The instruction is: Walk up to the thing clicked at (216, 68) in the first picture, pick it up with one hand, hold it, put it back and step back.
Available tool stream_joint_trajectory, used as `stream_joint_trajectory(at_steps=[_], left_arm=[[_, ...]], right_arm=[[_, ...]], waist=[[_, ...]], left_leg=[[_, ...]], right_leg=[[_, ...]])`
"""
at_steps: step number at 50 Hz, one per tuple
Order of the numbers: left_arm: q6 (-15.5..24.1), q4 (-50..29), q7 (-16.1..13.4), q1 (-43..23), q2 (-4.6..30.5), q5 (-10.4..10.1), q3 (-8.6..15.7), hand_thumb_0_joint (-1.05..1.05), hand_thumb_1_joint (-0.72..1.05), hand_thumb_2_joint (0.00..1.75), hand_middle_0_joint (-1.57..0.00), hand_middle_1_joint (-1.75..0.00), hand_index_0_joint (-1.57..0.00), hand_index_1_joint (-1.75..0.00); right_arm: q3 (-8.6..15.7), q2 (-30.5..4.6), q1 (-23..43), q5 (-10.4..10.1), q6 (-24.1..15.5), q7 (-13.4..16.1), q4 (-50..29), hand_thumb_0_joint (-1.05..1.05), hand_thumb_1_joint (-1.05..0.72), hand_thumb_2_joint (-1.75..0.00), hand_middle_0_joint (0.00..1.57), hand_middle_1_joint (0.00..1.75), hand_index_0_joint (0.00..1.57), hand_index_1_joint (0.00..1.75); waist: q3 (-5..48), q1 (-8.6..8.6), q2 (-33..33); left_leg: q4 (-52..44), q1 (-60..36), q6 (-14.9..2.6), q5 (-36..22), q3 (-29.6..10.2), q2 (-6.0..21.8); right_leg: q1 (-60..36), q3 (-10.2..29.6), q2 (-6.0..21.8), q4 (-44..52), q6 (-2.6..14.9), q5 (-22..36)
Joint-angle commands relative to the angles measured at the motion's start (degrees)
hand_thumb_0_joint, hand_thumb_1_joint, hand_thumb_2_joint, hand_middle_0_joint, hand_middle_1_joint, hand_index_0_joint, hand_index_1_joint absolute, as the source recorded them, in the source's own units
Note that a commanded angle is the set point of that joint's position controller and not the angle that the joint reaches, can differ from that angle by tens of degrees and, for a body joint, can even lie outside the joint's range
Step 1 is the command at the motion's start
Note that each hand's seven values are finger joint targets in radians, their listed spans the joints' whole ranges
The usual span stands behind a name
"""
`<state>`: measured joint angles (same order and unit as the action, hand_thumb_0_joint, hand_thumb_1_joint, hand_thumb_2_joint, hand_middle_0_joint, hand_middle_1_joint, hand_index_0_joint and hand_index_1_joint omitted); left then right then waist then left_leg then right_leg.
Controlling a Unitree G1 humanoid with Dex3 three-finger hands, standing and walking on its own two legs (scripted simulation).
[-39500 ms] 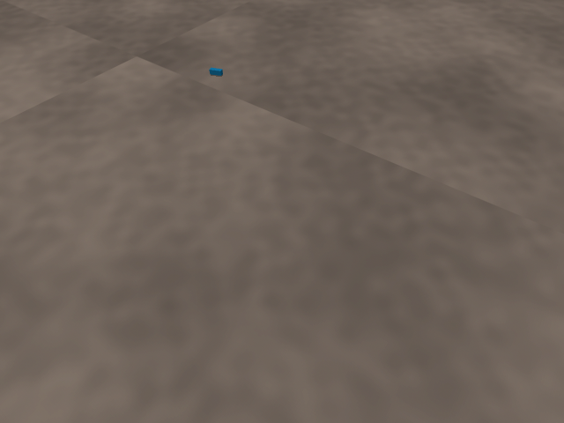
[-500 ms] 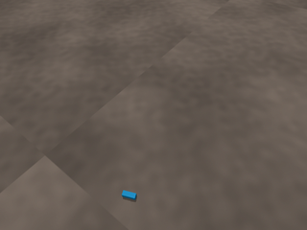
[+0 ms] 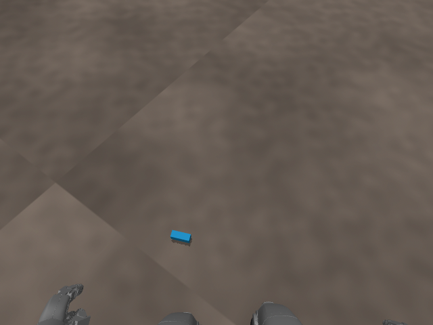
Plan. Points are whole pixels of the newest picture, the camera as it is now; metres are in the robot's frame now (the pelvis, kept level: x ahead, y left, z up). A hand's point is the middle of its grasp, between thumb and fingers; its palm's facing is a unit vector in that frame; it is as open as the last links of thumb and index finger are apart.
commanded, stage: step back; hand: left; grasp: from above
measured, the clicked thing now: (180, 236) +0.48 +0.16 -0.74
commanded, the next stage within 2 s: none
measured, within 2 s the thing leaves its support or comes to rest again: neither
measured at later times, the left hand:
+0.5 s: hand out of the picture +0.02 +0.24 -0.13, palm faces -0.11 -0.91 -0.40, open 7.4 cm
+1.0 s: hand out of the picture -0.12 +0.28 -0.14, palm faces -0.06 -0.93 -0.36, open 7.4 cm
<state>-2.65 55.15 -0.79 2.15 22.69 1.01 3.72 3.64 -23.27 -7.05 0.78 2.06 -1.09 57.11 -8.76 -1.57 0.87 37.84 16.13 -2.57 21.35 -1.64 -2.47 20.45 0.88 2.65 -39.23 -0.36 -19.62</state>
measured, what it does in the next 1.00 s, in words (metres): walks backwards: right foot, then left foot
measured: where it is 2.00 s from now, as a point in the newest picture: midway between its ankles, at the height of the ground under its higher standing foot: outside the picture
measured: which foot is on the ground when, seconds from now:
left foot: down 0.00-0.42, up 0.44-0.72, down 0.74-1.00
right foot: up 0.00-0.36, down 0.38-0.76, up 0.78-1.00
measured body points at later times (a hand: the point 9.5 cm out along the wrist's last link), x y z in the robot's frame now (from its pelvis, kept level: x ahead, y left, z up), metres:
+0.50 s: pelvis -0.10 -0.01 +0.00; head -0.05 -0.03 +0.45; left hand +0.03 +0.29 -0.11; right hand -0.02 -0.32 -0.13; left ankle -0.06 +0.10 -0.68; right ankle -0.10 -0.12 -0.72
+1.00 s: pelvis -0.24 +0.02 +0.01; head -0.18 +0.04 +0.46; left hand -0.12 +0.33 -0.12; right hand -0.15 -0.30 -0.08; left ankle -0.18 +0.13 -0.72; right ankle -0.30 -0.14 -0.63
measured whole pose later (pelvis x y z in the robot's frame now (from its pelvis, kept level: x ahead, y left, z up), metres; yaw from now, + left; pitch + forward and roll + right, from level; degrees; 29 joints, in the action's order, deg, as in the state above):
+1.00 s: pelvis -0.24 +0.02 +0.01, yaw -4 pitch -2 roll -2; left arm -3.8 46.9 -0.2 10.2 23.2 1.1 5.4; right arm 2.3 -20.2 -8.1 1.9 0.9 0.7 48.7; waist -9.4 0.8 2.5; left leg 31.3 17.4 -1.2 12.2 -1.8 0.9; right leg 23.9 9.9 -6.2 -67.1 -1.3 -27.9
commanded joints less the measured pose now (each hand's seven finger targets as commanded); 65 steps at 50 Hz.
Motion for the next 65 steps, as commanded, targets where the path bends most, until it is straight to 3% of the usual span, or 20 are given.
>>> stream_joint_trajectory(at_steps=[1, 4, 12, 18, 20, 21, 22, 27, 33, 37, 39, 40, 44, 51, 56, 58, 59, 60, 61, 65], left_arm=[[-0.2, -6.6, -1.7, 1.5, 8.3, -0.3, 1.8, 0.0, 0.9, 0.9, -0.2, -0.3, -0.2, -0.3], [-0.4, -5.8, -1.9, 2.9, 10.0, -0.7, 2.1, 0.0, 0.9, 0.9, -0.2, -0.3, -0.2, -0.3], [0.9, -9.5, -1.0, 3.1, 9.5, -0.1, 3.0, 0.0, 0.9, 0.9, -0.2, -0.3, -0.2, -0.3], [1.8, -6.6, -0.5, 11.7, 8.4, 0.5, 3.6, 0.0, 0.9, 0.9, -0.2, -0.3, -0.2, -0.3], [2.3, -6.9, -0.7, 12.4, 12.5, 1.4, 4.7, 0.0, 0.9, 0.9, -0.2, -0.3, -0.2, -0.3], [2.1, -8.1, -0.3, 9.6, 16.7, 0.6, 5.6, 0.0, 0.9, 0.9, -0.2, -0.3, -0.2, -0.3], [2.2, -10.9, -0.5, 4.5, 19.4, 1.4, 5.8, 0.0, 0.9, 0.9, -0.2, -0.3, -0.2, -0.3], [2.2, -13.2, -0.9, 1.0, 10.7, 0.8, 4.4, 0.0, 0.9, 0.9, -0.2, -0.3, -0.2, -0.3], [1.3, -14.0, -1.3, 8.2, 10.5, 0.9, 4.2, 0.0, 0.9, 0.9, -0.2, -0.3, -0.2, -0.3], [-0.5, -15.9, -0.4, 4.9, 10.4, -0.5, 3.4, 0.0, 0.9, 0.9, -0.2, -0.3, -0.2, -0.3], [-0.5, -16.8, -0.9, 3.4, 9.3, -0.4, 3.5, 0.0, 0.9, 0.9, -0.2, -0.3, -0.2, -0.3], [-0.4, -16.4, -1.5, 1.3, 11.0, 0.4, 4.3, 0.0, 0.9, 0.9, -0.2, -0.3, -0.2, -0.3], [-0.3, -12.7, -0.5, 8.7, 10.4, -0.6, 4.5, 0.0, 0.9, 0.9, -0.2, -0.3, -0.2, -0.3], [0.5, -13.1, -0.2, 8.8, 9.1, 0.1, 4.0, 0.0, 0.9, 0.9, -0.2, -0.3, -0.2, -0.3], [1.2, -9.5, 0.1, 15.0, 8.8, 0.3, 4.1, 0.0, 0.9, 0.9, -0.2, -0.3, -0.2, -0.3], [1.5, -7.4, 0.3, 17.6, 10.4, 1.2, 4.7, 0.0, 0.9, 0.9, -0.2, -0.3, -0.2, -0.3], [1.6, -8.2, 0.4, 17.1, 14.4, 2.0, 5.8, 0.0, 0.9, 0.9, -0.2, -0.3, -0.2, -0.3], [1.2, -10.7, 0.6, 12.1, 20.4, 1.6, 6.9, 0.0, 0.9, 0.9, -0.2, -0.3, -0.2, -0.3], [1.3, -13.1, 0.2, 6.8, 22.2, 1.9, 7.1, 0.0, 0.9, 0.9, -0.2, -0.3, -0.2, -0.3], [1.5, -14.7, -0.2, -1.1, 12.0, 1.4, 5.2, 0.0, 0.9, 0.9, -0.2, -0.3, -0.2, -0.3]], right_arm=[[3.4, -15.4, -2.5, 1.3, -1.7, 1.7, -4.3, 0.0, -0.9, -0.9, 0.2, 0.3, 0.2, 0.3], [3.3, -13.4, 2.2, 1.6, -1.9, 2.8, -7.0, 0.0, -0.9, -0.9, 0.2, 0.3, 0.2, 0.3], [3.3, -11.7, -4.1, 0.5, -1.9, 3.3, -8.9, 0.0, -0.9, -0.9, 0.2, 0.3, 0.2, 0.3], [2.8, -12.9, 1.5, -0.3, -0.6, 2.7, -11.0, 0.0, -0.9, -0.9, 0.2, 0.3, 0.2, 0.3], [2.0, -10.1, 2.3, -1.3, -0.6, 2.4, -11.6, 0.0, -0.9, -0.9, 0.2, 0.3, 0.2, 0.3], [1.6, -8.2, 3.4, -1.4, -0.4, 2.4, -12.1, 0.0, -0.9, -0.9, 0.2, 0.3, 0.2, 0.3], [2.4, -9.4, 2.3, -0.9, 0.1, 3.0, -11.0, 0.0, -0.9, -0.9, 0.2, 0.3, 0.2, 0.3], [1.4, -9.1, -3.1, -1.4, -0.5, 2.7, -8.1, 0.0, -0.9, -0.9, 0.2, 0.3, 0.2, 0.3], [0.8, -8.0, -3.0, -0.8, -1.7, 3.2, -10.7, 0.0, -0.9, -0.9, 0.2, 0.3, 0.2, 0.3], [2.7, -9.7, -7.6, 1.2, -2.3, 3.0, -8.6, 0.0, -0.9, -0.9, 0.2, 0.3, 0.2, 0.3], [4.6, -19.7, -2.8, 2.0, -2.1, 2.1, -10.9, 0.0, -0.9, -0.9, 0.2, 0.3, 0.2, 0.3], [4.9, -20.5, -2.4, 1.7, -2.3, 2.2, -11.4, 0.0, -0.9, -0.9, 0.2, 0.3, 0.2, 0.3], [2.6, -11.9, 3.4, 1.4, -2.6, 2.9, -12.8, 0.0, -0.9, -0.9, 0.2, 0.3, 0.2, 0.3], [3.3, -12.5, -2.9, 0.6, -2.2, 3.0, -13.3, 0.0, -0.9, -0.9, 0.2, 0.3, 0.2, 0.3], [3.6, -14.2, 0.5, 0.6, -0.7, 2.6, -15.0, 0.0, -0.9, -0.9, 0.2, 0.3, 0.2, 0.3], [3.1, -12.9, 2.2, -0.3, 0.0, 2.4, -15.2, 0.0, -0.9, -0.9, 0.2, 0.3, 0.2, 0.3], [2.4, -10.3, 1.8, -0.7, 0.2, 2.4, -15.8, 0.0, -0.9, -0.9, 0.2, 0.3, 0.2, 0.3], [2.4, -9.0, 4.4, -0.9, 0.1, 3.3, -16.7, 0.0, -0.9, -0.9, 0.2, 0.3, 0.2, 0.3], [3.7, -12.0, 3.4, -0.5, 0.4, 3.8, -15.7, 0.0, -0.9, -0.9, 0.2, 0.3, 0.2, 0.3], [2.2, -9.5, -5.3, -0.9, -0.2, 3.1, -10.8, 0.0, -0.9, -0.9, 0.2, 0.3, 0.2, 0.3]], waist=[[9.4, 0.66, -7.3], [10.9, 1.44, -9.6], [13.4, -1.43, -7.2], [14.0, 2.51, -7.4], [14.5, 2.87, 1.9], [9.9, 3.62, 12.6], [6.9, 3.92, 16.1], [6.6, 0.96, 6.9], [14.5, 4.23, 10.4], [14.0, 1.23, 6.9], [11.1, 0.34, -14.2], [8.7, -1.97, -15.3], [7.3, 4.1, -7.6], [11.1, -0.51, -10.2], [15.1, 1.86, -12.8], [15.0, 3.55, -9.9], [12.1, 3.34, 1.9], [7.7, 5.5, 15.4], [2.9, 4.81, 17.3], [3.1, -0.88, 9.4]], left_leg=[[-14.7, -8.8, -8.63, -49.2, -20.0, 19.9], [-14.2, -8.9, -6.74, -41.2, -15.3, 16.6], [-8.6, -19.9, -12.41, -41.7, -12.9, 18.0], [-3.8, -6.8, -7.59, -28.0, -8.8, 14.7], [2.8, 5.4, -1.95, -13.5, -5.3, 8.3], [12.6, 10.1, 1.58, 4.4, -0.6, -2.4], [26.3, 5.5, 2.85, 15.4, -3.8, -2.5], [31.0, 10.0, 3.44, 6.4, -7.2, -5.5], [3.4, 10.8, 3.87, 8.4, -2.7, 1.3], [-18.1, -7.0, 1.77, -16.1, -3.0, 3.6], [-19.1, -5.1, -9.95, -27.3, -25.9, 23.5], [-20.9, 2.6, -15.33, -25.0, -31.2, 27.4], [-15.1, -3.6, -8.6, -31.5, -10.8, 15.5], [-11.5, -13.7, -12.52, -30.1, -10.5, 16.6], [-7.1, -9.1, -9.05, -25.4, -10.0, 15.5], [-4.0, 1.1, -4.24, -17.2, -8.5, 12.0], [4.5, 12.3, -0.44, -4.1, -7.1, 4.5], [18.3, 13.1, 2.6, 12.0, -3.3, -4.2], [28.8, 9.1, 3.26, 13.8, -7.5, -1.2], [32.1, 10.5, 2.72, 3.7, -7.5, -5.5]], right_leg=[[7.9, 8.3, -8.4, -23.0, 2.52, -17.1], [8.1, 11.4, -8.2, -27.4, 2.24, -11.5], [8.5, 7.1, -5.7, -15.6, -1.19, -10.1], [-9.4, 0.3, -4.4, 13.1, 1.37, 5.6], [-16.1, 13.5, 4.0, 15.2, 5.37, 17.4], [-9.4, 25.4, 13.6, 20.2, 13.52, 17.9], [2.1, 33.0, 21.5, 22.6, 19.94, 19.0], [-5.6, 11.8, 7.5, 15.7, 11.49, 26.7], [-25.0, 12.6, 9.8, 8.0, 12.51, 38.1], [-9.1, 9.6, 5.2, 1.1, 6.21, 23.2], [6.4, 4.1, -8.7, -15.8, 1.54, -15.6], [3.4, 9.9, -7.9, -25.9, 1.06, -18.6], [8.6, 11.2, -9.6, -34.4, 1.6, -8.1], [6.6, 6.9, -6.8, -17.7, -2.46, -10.0], [-6.2, 1.0, -3.9, 8.2, -0.21, -1.9], [-14.6, 1.9, -2.7, 16.3, 2.21, 7.5], [-15.3, 16.9, 5.6, 18.2, 4.45, 4.0], [-0.1, 29.3, 17.6, 24.2, 13.75, -0.8], [11.5, 35.9, 22.7, 27.8, 18.21, -3.9], [3.0, 9.3, 7.0, 19.2, 8.62, 9.5]])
